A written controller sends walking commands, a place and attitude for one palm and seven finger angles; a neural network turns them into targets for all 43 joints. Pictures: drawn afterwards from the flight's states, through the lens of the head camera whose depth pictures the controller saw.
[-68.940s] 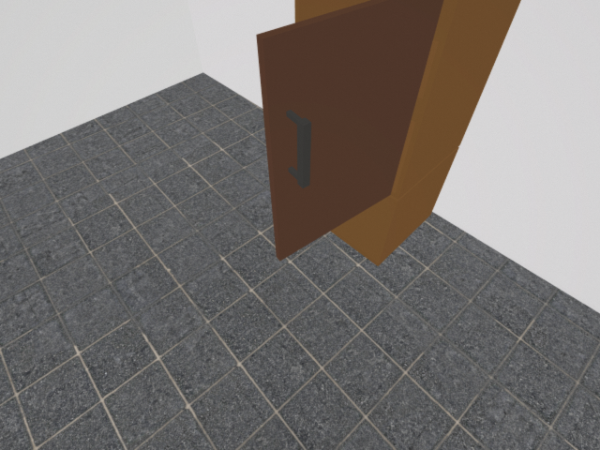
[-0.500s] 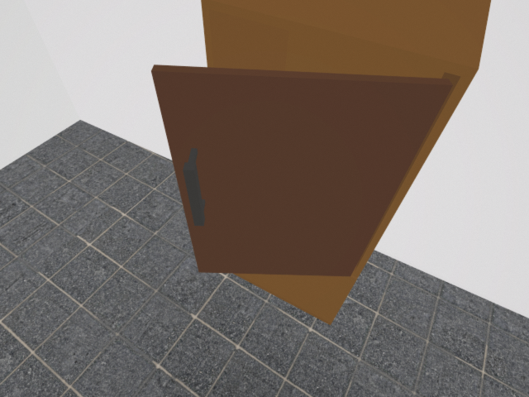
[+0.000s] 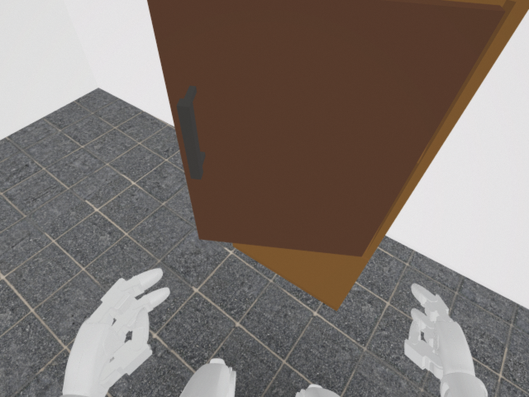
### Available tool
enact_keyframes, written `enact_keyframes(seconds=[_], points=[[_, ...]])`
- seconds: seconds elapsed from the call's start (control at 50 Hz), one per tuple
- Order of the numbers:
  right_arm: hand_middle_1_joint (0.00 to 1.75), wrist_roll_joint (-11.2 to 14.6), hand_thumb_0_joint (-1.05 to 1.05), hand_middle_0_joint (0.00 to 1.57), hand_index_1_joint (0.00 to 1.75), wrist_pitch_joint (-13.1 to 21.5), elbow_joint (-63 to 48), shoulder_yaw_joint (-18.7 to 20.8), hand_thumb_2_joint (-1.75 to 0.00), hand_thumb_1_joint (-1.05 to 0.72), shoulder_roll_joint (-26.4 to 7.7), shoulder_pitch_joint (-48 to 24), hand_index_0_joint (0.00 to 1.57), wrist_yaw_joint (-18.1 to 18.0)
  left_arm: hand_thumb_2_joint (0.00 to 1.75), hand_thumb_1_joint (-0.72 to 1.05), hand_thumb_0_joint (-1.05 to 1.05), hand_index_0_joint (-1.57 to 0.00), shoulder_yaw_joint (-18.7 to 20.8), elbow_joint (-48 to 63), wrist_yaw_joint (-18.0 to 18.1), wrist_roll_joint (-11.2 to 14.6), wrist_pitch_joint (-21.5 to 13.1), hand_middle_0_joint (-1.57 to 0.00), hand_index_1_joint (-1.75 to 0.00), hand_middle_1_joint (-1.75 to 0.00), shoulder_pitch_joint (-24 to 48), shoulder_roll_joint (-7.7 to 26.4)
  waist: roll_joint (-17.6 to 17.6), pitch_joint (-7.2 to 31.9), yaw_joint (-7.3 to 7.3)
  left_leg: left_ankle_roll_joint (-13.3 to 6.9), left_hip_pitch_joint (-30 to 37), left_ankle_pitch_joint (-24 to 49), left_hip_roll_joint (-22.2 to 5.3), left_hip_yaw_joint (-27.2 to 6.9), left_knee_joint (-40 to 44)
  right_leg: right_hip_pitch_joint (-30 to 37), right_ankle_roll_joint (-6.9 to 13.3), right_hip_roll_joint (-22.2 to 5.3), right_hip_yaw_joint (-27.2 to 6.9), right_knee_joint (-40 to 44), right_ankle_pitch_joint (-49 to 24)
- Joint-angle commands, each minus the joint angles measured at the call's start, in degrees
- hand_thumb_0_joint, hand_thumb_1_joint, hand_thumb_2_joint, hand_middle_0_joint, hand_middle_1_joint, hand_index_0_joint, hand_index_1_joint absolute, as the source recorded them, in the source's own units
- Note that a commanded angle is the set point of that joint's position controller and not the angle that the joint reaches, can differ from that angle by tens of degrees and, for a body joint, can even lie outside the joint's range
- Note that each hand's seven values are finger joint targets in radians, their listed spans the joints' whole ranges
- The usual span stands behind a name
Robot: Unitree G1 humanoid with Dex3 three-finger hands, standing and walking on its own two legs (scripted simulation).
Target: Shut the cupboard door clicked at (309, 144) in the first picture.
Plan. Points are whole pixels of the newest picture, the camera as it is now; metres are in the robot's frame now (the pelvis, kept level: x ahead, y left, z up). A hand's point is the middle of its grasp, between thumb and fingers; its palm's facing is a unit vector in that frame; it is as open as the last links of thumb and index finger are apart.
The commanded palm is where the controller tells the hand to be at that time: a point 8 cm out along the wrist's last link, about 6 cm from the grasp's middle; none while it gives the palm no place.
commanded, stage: raise the hand and make a fist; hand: left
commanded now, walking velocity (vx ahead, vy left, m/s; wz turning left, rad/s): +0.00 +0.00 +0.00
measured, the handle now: (194, 135) +0.49 +0.17 +0.12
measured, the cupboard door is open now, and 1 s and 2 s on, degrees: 28 28 28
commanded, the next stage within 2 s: bring the fist close to the handle in 1.52 s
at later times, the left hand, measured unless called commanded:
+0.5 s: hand (128, 306) +0.21 +0.19 +0.08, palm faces +0.03 -1.00 -0.04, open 3.9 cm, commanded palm +0.19 +0.24 +0.08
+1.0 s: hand (99, 281) +0.23 +0.22 +0.11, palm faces +0.02 -1.00 -0.04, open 3.1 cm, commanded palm +0.21 +0.27 +0.12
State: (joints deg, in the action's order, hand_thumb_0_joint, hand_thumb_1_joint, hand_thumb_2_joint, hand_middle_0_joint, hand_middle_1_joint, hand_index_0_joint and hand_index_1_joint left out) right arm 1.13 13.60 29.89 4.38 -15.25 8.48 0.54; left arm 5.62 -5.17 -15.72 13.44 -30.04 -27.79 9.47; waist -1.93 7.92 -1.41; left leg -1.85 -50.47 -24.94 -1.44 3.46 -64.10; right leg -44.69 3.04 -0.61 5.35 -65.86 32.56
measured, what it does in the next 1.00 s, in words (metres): stands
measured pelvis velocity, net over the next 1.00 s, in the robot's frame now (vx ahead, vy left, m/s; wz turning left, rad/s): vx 0.01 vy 0.03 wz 0.01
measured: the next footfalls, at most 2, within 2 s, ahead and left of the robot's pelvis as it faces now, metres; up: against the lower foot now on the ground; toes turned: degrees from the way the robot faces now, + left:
none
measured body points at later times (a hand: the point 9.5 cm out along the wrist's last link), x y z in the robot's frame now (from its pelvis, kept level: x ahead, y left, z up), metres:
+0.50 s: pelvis +0.02 +0.00 +0.01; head +0.07 +0.00 +0.46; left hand +0.21 +0.25 +0.08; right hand +0.16 -0.25 -0.08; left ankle +0.07 +0.10 -0.65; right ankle +0.01 -0.09 -0.65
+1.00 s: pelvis +0.01 +0.03 +0.03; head +0.04 +0.04 +0.48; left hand +0.22 +0.28 +0.12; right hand +0.21 -0.17 -0.02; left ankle +0.07 +0.10 -0.65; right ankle +0.01 -0.09 -0.65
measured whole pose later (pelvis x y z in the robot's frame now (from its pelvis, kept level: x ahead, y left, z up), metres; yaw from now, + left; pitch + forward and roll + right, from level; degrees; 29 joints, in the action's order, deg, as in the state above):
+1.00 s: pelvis +0.01 +0.03 +0.03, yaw +1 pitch +8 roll -3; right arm 2.1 10.9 27.9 -3.7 -12.6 13.7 -2.5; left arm 7.9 6.7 -13.0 15.5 -16.0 -22.4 14.4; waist 2.4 5.5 -1.4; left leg -4.0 -40.0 -22.4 -0.7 2.3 -54.5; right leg -31.9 0.3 -0.2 6.2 -51.4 27.0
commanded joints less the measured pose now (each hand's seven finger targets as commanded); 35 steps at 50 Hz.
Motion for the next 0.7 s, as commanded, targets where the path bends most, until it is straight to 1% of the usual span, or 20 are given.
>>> enact_keyframes(seconds=[0.0,0.02,0.04,0.06,0.1,0.12,0.18,0.22,0.24,0.28,0.3,0.34,0.36,0.42,0.46,0.52,0.54,0.62,0.64,0.68], points=[[0.3,0.4,0.0,0.2,0.3,2.65,-10.08,0.52,-0.9,-0.9,-4.57,-0.62,0.2,-2.0,0.9,0.9,0.0,-0.57,5.75,29.39,3.05,2.76,-5.71,-0.57,-0.7,-0.7,6.91,10.3,8.04,11.05,1.51,-0.12,9.18,3.35,1.25,-4.68,4.69,-0.97,-1.42,0.62,-10.03,15.42,-2.22],[0.3,0.35,0.0,0.2,0.3,2.91,-9.31,0.1,-0.9,-0.9,-4.59,0.45,0.2,-2.51,0.9,0.9,0.0,-0.58,4.72,30.74,3.08,2.65,-6.58,-0.58,-0.72,-0.72,8.96,10.32,7.93,10.78,2.72,-0.3,8.93,3.88,1.03,-5.09,3.6,-1.89,-1.45,0.8,-10.17,15.38,-2.86],[0.3,0.21,0.0,0.2,0.3,3.24,-8.66,-0.41,-0.9,-0.9,-4.77,0.98,0.2,-3.07,0.9,0.9,0.0,-0.6,2.84,31.53,2.41,2.9,-6.99,-0.6,-0.74,-0.74,11.6,9.64,5.7,9.79,4.42,-0.58,7.71,3.8,0.7,-5.56,2.01,-3.06,-2.01,0.97,-10.83,15.51,-3.3],[0.3,0.36,0.0,0.2,0.3,3.56,-7.51,-0.49,-0.9,-0.9,-4.99,1.31,0.2,-3.56,0.9,0.9,0.0,-0.62,2.41,28.54,1.35,2.92,-6.84,-0.62,-0.76,-0.76,11.2,9.34,4.83,8.19,5.09,-0.53,6.72,3.4,0.48,-5.63,1.01,-3.79,-2.3,0.81,-11.32,16.09,-3.36],[0.3,0.6,0.0,0.2,0.3,3.91,-6.54,-0.96,-0.9,-0.9,-5.32,1.66,0.2,-4.23,0.9,0.9,0.0,-0.66,1.56,24.87,-1.29,3.49,-4.86,-0.66,-0.8,-0.8,9.75,9.18,4.31,7.8,5.33,-0.55,5.18,3.52,0.29,-5.86,0.32,-2.89,-3.04,0.42,-11.9,16.75,-4.38],[0.3,0.85,0.0,0.2,0.3,3.76,-6.5,-1.01,-0.9,-0.9,-5.41,1.7,0.2,-4.46,0.9,0.9,0.0,-0.68,2.14,22.67,-2.38,3.56,-2.65,-0.68,-0.82,-0.82,7.93,9.73,4.57,8.07,4.65,-0.49,4.79,3.58,0.23,-5.83,0.9,-1.88,-3.0,0.41,-11.66,17.14,-3.96],[0.3,1.63,0.0,0.2,0.3,2.33,-7.52,-1.14,-0.9,-0.9,-4.89,1.11,0.2,-4.94,0.9,0.9,0.0,-0.73,5.9,17.89,-4.49,4.81,5.27,-0.73,-0.88,-0.88,2.81,11.36,0.87,10.22,2.17,-0.36,3.9,5.8,0.73,-5.57,1.94,5.13,-5.22,-1.34,-14.2,19.35,-8.68],[0.3,1.7,0.0,0.2,0.3,1.09,-8.37,-1.11,-0.9,-0.9,-4.34,0.68,0.2,-5.14,0.9,0.9,0.0,-0.77,9.63,18.55,-3.74,5.81,8.94,-0.77,-0.92,-0.92,1.54,12.69,-1.44,12.14,0.48,-0.12,4.56,7.85,0.93,-5.59,3.62,10.03,-6.22,-2.25,-14.44,19.73,-13.23],[0.3,1.53,0.0,0.2,0.3,0.54,-8.26,-1.09,-0.9,-0.9,-3.94,0.1,0.2,-5.21,0.9,0.9,0.0,-0.79,12.45,17.85,-2.79,5.96,9.9,-0.79,-0.94,-0.94,0.07,14.03,-1.08,13.19,-1.0,-0.05,5.27,9.88,1.05,-5.78,4.13,12.23,-6.4,-2.17,-14.06,18.79,-17.28],[0.3,1.27,0.0,0.2,0.3,0.05,-8.48,-1.18,-0.9,-0.9,-3.04,0.56,0.2,-4.99,0.9,0.9,0.0,-0.82,12.17,20.0,-1.37,6.39,9.6,-0.82,-0.98,-0.98,-0.79,11.95,-0.3,12.92,-1.11,0.32,7.56,12.64,0.98,-5.77,6.07,13.75,-6.78,-2.41,-12.44,18.02,-25.36],[0.3,1.09,0.0,0.2,0.3,-0.02,-8.22,-1.17,-0.9,-0.9,-2.96,0.94,0.2,-4.85,0.9,0.9,0.0,-0.84,12.36,20.87,-0.62,6.43,8.65,-0.84,-1.0,-1.0,-0.88,11.79,-0.5,12.96,-1.04,0.43,8.41,13.48,0.94,-5.87,6.91,13.86,-6.7,-2.19,-11.42,17.55,-27.45],[0.3,0.76,0.0,0.2,0.3,-0.09,-7.7,-1.13,-0.9,-0.9,-3.11,1.03,0.2,-4.73,0.9,0.9,0.0,-0.88,11.36,19.9,0.33,5.96,6.58,-0.88,-1.04,-1.04,-1.13,10.9,-1.92,10.37,-0.53,0.39,8.8,14.07,0.91,-6.01,7.77,12.62,-6.35,-1.55,-10.04,17.09,-28.52],[0.3,0.7,0.0,0.2,0.3,0.1,-7.57,-1.12,-0.9,-0.9,-3.29,1.49,0.2,-4.61,0.9,0.9,0.0,-0.9,9.81,19.72,0.27,5.83,5.32,-0.9,-1.06,-1.06,-0.63,9.88,-2.0,9.51,0.29,0.46,8.98,13.48,0.88,-6.06,8.23,11.24,-6.18,-1.45,-9.52,17.03,-27.43],[0.3,0.77,0.0,0.2,0.3,0.84,-7.2,-0.94,-0.9,-0.9,-4.23,2.07,0.2,-4.35,0.9,0.9,0.0,-0.95,7.82,18.49,-0.27,5.61,2.5,-0.95,-1.12,-1.12,0.02,9.29,-0.39,7.36,1.09,0.44,9.78,10.31,0.88,-5.86,9.3,7.12,-4.77,-0.59,-8.36,17.86,-18.3],[0.3,0.77,0.0,0.2,0.3,1.41,-7.34,-0.78,-0.9,-0.9,-4.98,2.39,0.2,-4.42,0.9,0.9,0.0,-0.99,7.07,19.98,-0.68,5.42,1.4,-0.99,-1.16,-1.16,1.28,10.01,1.41,8.84,1.04,0.18,11.64,10.66,0.84,-5.88,9.95,6.62,-3.8,-0.1,-7.48,17.49,-16.6],[0.3,0.92,0.0,0.2,0.3,1.78,-7.81,-0.78,-0.9,-0.9,-5.38,2.67,0.2,-4.41,0.9,0.9,0.0,-1.04,7.07,21.45,-0.01,5.43,1.27,-1.04,-1.22,-1.22,1.59,10.59,2.59,9.79,0.71,-0.04,14.0,9.73,0.88,-5.83,11.91,6.08,-2.56,0.91,-5.58,17.79,-12.67],[0.3,0.97,0.0,0.2,0.3,1.72,-7.81,-0.84,-0.9,-0.9,-5.55,2.56,0.2,-4.45,0.9,0.9,0.0,-1.06,7.55,22.46,0.57,5.16,1.48,-1.06,-1.24,-1.24,2.22,11.55,4.37,9.81,0.32,-0.12,14.97,10.09,0.83,-5.99,12.51,6.46,-2.09,1.33,-5.05,17.56,-12.83],[0.3,0.99,0.0,0.2,0.3,1.33,-8.5,-1.3,-0.9,-0.9,-5.63,2.65,0.2,-4.3,0.9,0.9,0.0,-1.13,6.93,23.52,2.49,4.81,3.04,-1.13,-1.32,-1.32,2.7,10.78,4.47,8.83,0.77,0.1,17.72,8.48,0.57,-6.55,15.42,6.14,-1.84,2.07,-2.67,18.11,-12.24],[0.3,0.94,0.0,0.2,0.3,1.06,-8.53,-1.48,-0.9,-0.9,-5.74,2.77,0.2,-4.28,0.9,0.9,0.0,-1.15,7.11,23.79,2.96,4.43,3.6,-1.15,-1.34,-1.34,3.06,11.16,5.31,8.68,0.45,0.11,18.22,8.63,0.42,-7.05,16.26,6.88,-1.47,2.34,-2.2,18.0,-12.55],[0.3,0.91,0.0,0.2,0.3,0.83,-9.05,-1.77,-0.9,-0.9,-5.79,2.83,0.2,-4.09,0.9,0.9,0.0,-1.19,6.03,24.47,3.36,3.89,4.76,-1.19,-1.38,-1.38,3.56,10.62,6.47,8.83,0.85,0.32,19.91,8.87,0.2,-7.36,17.21,6.96,-1.5,2.39,-1.53,18.05,-13.44]])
